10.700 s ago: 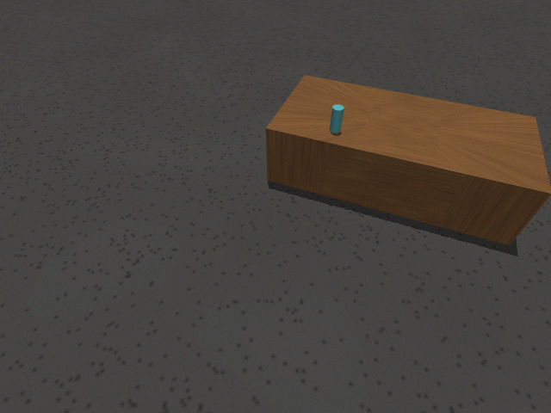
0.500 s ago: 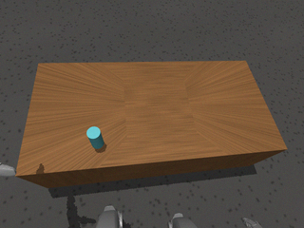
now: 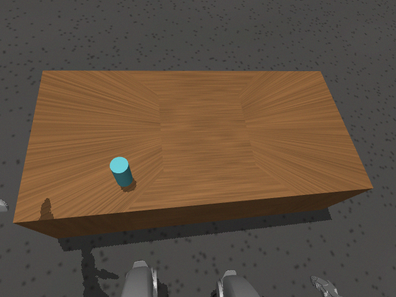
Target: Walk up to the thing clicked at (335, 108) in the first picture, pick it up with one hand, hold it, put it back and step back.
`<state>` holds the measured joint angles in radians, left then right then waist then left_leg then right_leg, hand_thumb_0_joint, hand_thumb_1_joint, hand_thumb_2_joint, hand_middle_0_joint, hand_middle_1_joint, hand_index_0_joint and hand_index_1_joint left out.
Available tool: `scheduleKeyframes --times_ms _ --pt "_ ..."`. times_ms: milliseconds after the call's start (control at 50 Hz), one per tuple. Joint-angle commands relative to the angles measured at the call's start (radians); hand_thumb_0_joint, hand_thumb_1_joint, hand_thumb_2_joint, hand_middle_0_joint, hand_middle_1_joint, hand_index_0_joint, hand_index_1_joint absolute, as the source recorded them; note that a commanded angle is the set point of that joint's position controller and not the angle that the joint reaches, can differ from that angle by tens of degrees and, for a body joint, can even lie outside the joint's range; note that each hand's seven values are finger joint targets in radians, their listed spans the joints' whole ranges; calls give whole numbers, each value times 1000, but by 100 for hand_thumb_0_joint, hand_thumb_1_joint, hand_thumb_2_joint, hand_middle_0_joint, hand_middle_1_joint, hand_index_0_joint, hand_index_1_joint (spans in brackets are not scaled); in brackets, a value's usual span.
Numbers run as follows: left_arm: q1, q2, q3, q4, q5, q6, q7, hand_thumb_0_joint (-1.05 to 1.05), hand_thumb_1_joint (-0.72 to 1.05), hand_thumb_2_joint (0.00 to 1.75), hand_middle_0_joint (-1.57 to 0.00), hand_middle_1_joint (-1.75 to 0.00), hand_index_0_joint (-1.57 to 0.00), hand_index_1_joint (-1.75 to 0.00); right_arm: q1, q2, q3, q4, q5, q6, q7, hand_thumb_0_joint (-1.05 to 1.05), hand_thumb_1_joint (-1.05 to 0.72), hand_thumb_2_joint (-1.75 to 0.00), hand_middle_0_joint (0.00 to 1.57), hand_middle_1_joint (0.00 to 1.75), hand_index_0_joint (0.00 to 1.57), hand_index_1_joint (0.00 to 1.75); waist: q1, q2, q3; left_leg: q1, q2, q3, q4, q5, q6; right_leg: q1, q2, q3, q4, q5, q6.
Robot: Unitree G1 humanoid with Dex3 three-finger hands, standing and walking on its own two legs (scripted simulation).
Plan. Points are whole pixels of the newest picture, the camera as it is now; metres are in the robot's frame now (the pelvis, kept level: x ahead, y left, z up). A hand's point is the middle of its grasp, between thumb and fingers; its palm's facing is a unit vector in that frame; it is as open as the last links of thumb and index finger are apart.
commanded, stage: go down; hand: left
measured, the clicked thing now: (122, 172) +0.48 +0.19 -0.29
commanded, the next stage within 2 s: none
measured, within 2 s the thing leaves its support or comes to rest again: neither
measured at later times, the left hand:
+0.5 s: hand out of the picture +0.39 +0.38 -0.01, palm faces +0.19 -0.98 -0.10, open 17.3 cm
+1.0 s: hand out of the picture +0.40 +0.39 +0.00, palm faces +0.18 -0.98 -0.09, open 17.3 cm
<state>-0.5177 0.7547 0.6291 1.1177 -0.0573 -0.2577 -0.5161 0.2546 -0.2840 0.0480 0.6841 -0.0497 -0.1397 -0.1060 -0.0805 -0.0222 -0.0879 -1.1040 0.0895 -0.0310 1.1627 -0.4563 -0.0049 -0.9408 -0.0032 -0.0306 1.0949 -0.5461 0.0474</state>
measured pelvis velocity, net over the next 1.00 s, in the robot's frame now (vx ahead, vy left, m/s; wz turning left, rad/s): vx -0.01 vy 0.00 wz -0.01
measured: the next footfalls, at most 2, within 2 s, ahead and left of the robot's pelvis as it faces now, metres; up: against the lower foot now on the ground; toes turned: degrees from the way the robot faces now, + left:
none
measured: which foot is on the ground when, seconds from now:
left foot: down 0.00-1.00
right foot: down 0.00-1.00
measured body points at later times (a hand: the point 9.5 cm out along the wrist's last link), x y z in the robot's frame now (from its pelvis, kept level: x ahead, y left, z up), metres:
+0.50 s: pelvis +0.00 +0.00 -0.01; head +0.15 +0.05 +0.41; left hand +0.37 +0.43 +0.00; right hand +0.08 -0.28 -0.11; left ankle +0.04 +0.12 -0.65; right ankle -0.02 -0.16 -0.65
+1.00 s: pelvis -0.01 +0.00 -0.02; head +0.15 +0.05 +0.40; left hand +0.38 +0.44 +0.01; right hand +0.08 -0.27 -0.11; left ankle +0.04 +0.12 -0.65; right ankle -0.02 -0.16 -0.65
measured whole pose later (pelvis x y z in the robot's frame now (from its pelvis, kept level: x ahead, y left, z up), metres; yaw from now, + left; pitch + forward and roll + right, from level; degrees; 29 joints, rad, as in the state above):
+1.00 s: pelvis -0.01 +0.00 -0.02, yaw +0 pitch +25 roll -6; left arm -0.64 0.87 0.68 1.17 -0.08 -0.25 -0.58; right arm 0.28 -0.29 0.09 0.66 -0.05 -0.12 -0.10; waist -0.11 -0.02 -0.10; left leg -1.21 0.09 -0.05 1.24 -0.47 -0.01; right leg -1.04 0.00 -0.04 1.17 -0.56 0.05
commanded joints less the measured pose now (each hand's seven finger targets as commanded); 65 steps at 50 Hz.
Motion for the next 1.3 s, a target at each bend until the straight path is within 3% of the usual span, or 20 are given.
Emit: scheduleKeyframes --times_ms 0,60,120,300,380,440,500,520,580,640,720,740,840,940,1060,1120,1140,1160,1180,1280 --pt "-244 404 68 -170 -34 -57 -5 0 -45 7 -6 -1 -3 -3 127 -206 -75 -58 4 -19 -23 0 -91 -90 20 30 20 30 15 235 -454 540 -23 -40 -127 322 11 -15 29 -28 -112 256 -67" --pt "-226 407 72 -138 -36 -50 -13 0 -47 7 -6 -1 -3 -3 138 -205 -68 -56 4 -13 -22 0 -91 -91 20 30 20 30 17 199 -463 513 -28 -30 -98 369 21 5 26 -22 -114 305 -61" --pt "-245 406 67 -153 -41 -49 -23 0 -48 7 -6 -1 -3 -3 141 -211 -69 -57 5 -14 -20 0 -91 -91 20 30 20 30 15 225 -464 534 -24 -40 -97 383 15 -35 27 -29 -99 287 -64" --pt "-277 460 98 -158 -40 -63 -28 0 -49 8 -6 -2 -3 -4 144 -211 -63 -59 6 -10 -17 0 -92 -91 20 30 20 30 14 230 -473 508 -25 -43 -88 354 16 -43 26 -27 -80 272 -65" --pt "-304 457 88 -161 -40 -61 -34 0 -47 7 -6 -2 -3 -4 145 -216 -64 -63 4 -9 -15 0 -91 -91 20 30 20 30 16 260 -468 521 -21 -54 -96 327 8 -76 28 -34 -73 234 -71" --pt "-309 462 94 -148 -44 -56 -41 0 -48 8 -6 -1 -3 -4 157 -216 -58 -58 3 -9 -17 0 -91 -91 20 30 20 30 0 235 -486 518 -25 -47 -69 370 15 -55 29 -31 -75 284 -66" --pt "-318 476 94 -135 -43 -54 -51 0 -48 7 -6 -1 -3 -4 160 -220 -56 -55 1 -9 -16 0 -92 -91 20 30 20 30 3 237 -495 527 -22 -52 -53 412 17 -78 28 -33 -67 297 -63" --pt "-333 471 89 -130 -41 -54 -51 0 -49 8 -6 -2 -3 -4 162 -218 -55 -54 1 -8 -16 0 -91 -91 20 30 20 30 -7 236 -488 514 -23 -52 -50 406 17 -82 28 -33 -65 298 -63" --pt "-335 497 101 -121 -40 -54 -49 0 -51 7 -6 -2 -4 -5 160 -213 -46 -59 2 -7 -16 0 -91 -91 20 30 20 30 1 198 -464 437 -32 -31 -45 343 30 -34 24 -14 -80 302 -57" --pt "-363 506 94 -140 -37 -57 -51 0 -51 7 -6 -3 -3 -5 148 -215 -49 -68 4 -6 -15 0 -91 -90 20 30 20 30 -4 226 -465 441 -32 -29 -61 268 26 -54 26 -13 -77 240 -61" --pt "-368 533 109 -154 -39 -55 -55 0 -49 7 -6 -2 -3 -4 155 -220 -47 -67 3 -6 -15 0 -91 -90 20 30 20 30 3 263 -500 486 -29 -42 -57 315 19 -70 30 -25 -67 254 -65" --pt "-370 519 98 -152 -42 -54 -58 0 -48 7 -6 -2 -3 -4 155 -217 -44 -68 3 -6 -15 0 -91 -90 20 30 20 30 -5 263 -503 493 -28 -40 -52 333 20 -66 28 -24 -67 269 -64" --pt "-361 521 107 -148 -46 -43 -60 0 -49 7 -7 -3 -4 -5 165 -225 -49 -65 6 -6 -15 0 -91 -91 20 30 20 30 6 277 -501 517 -21 -64 -65 363 7 -101 34 -44 -51 250 -71" --pt "-372 496 91 -134 -54 -43 -66 0 -49 7 -6 -3 -4 -5 160 -221 -46 -73 9 -5 -16 0 -91 -90 20 30 20 30 -11 249 -454 471 -24 -56 -70 291 13 -102 34 -36 -65 223 -69" --pt "-403 519 102 -147 -62 -56 -74 0 -47 7 -6 -3 -4 -5 157 -224 -43 -74 10 -11 -18 0 -91 -90 20 30 20 30 -9 250 -458 472 -21 -67 -74 260 11 -123 34 -37 -52 198 -70" --pt "-376 529 121 -122 -67 -59 -85 0 -48 7 -6 -2 -3 -4 165 -225 -37 -69 8 -9 -20 0 -91 -90 20 30 20 30 -9 245 -499 495 -22 -67 -47 353 12 -114 35 -40 -41 252 -67" --pt "-387 545 118 -148 -63 -63 -88 0 -48 6 -7 -2 -4 -4 165 -225 -35 -68 4 -11 -18 0 -91 -90 20 30 20 30 6 277 -509 508 -24 -65 -46 368 9 -119 32 -37 -40 251 -69" --pt "-380 529 114 -135 -66 -61 -92 0 -48 6 -6 -1 -3 -4 173 -227 -39 -64 3 -8 -19 0 -91 -90 20 30 20 30 -2 268 -532 531 -24 -64 -33 405 12 -118 33 -37 -45 275 -66" --pt "-385 522 102 -151 -63 -60 -96 0 -45 7 -6 -2 -3 -4 169 -227 -39 -68 2 -7 -20 0 -91 -90 20 30 20 30 -6 271 -528 531 -25 -62 -34 401 13 -121 32 -37 -48 275 -66" --pt "-398 544 128 -182 -76 -65 -96 0 -46 7 -6 -2 -3 -4 167 -225 -39 -61 4 -9 -21 0 -91 -90 20 30 20 30 4 292 -538 533 -24 -65 -36 383 7 -135 34 -39 -38 253 -68"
